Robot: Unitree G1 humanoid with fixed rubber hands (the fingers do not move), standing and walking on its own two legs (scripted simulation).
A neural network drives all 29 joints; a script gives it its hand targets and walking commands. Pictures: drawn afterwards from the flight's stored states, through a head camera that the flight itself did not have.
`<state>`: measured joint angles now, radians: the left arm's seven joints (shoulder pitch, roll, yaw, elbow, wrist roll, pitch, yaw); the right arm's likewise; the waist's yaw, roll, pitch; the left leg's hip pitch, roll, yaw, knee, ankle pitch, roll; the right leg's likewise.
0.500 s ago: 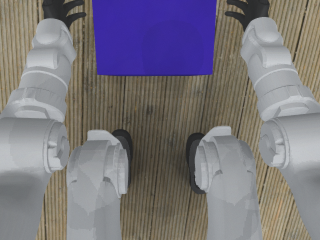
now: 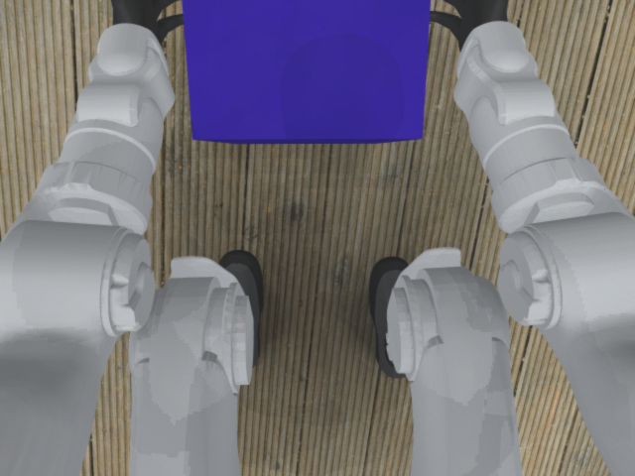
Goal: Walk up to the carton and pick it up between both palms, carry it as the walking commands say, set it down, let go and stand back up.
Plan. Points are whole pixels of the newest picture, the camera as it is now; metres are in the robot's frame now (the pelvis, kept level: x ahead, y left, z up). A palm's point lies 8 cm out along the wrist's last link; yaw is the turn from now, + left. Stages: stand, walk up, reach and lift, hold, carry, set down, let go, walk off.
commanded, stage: reach and lift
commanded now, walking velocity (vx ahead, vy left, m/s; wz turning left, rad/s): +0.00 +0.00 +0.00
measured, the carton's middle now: (306, 40) +0.54 +0.01 -0.26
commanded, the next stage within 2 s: none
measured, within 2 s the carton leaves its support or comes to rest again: leaves its support in 0.80 s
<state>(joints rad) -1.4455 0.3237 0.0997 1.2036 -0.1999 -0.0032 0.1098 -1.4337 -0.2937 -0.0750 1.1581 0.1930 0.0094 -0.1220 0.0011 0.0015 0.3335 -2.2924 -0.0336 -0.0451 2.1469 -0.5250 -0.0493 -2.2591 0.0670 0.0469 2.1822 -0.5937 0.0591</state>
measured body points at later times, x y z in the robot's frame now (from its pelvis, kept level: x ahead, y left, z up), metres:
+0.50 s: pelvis +0.00 +0.00 -0.01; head +0.37 +0.00 +0.24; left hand +0.55 +0.16 -0.19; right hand +0.55 -0.14 -0.19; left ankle +0.12 +0.13 -0.34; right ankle +0.11 -0.13 -0.34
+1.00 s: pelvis +0.00 +0.00 -0.01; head +0.36 +0.00 +0.26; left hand +0.56 +0.16 -0.16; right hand +0.55 -0.15 -0.16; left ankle +0.12 +0.13 -0.34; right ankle +0.11 -0.13 -0.34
